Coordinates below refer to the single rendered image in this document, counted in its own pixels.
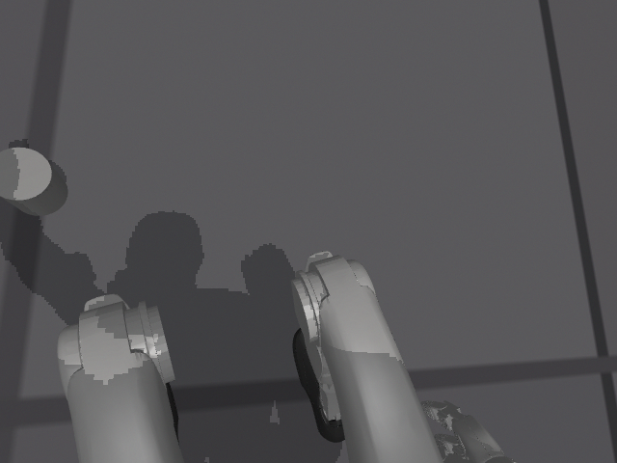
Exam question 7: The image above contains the right robot hand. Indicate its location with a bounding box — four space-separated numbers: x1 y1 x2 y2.
421 400 506 463

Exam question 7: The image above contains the mug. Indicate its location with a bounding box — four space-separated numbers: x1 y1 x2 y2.
0 148 68 216

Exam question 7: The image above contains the right robot foot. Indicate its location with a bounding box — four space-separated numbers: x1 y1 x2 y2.
293 328 345 443

